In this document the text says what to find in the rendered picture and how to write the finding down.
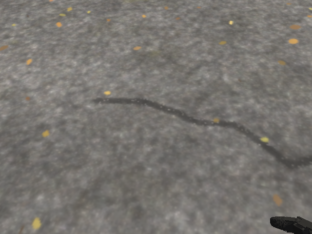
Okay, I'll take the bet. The right robot hand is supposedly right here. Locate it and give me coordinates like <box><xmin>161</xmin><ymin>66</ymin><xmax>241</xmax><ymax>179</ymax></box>
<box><xmin>270</xmin><ymin>216</ymin><xmax>312</xmax><ymax>234</ymax></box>

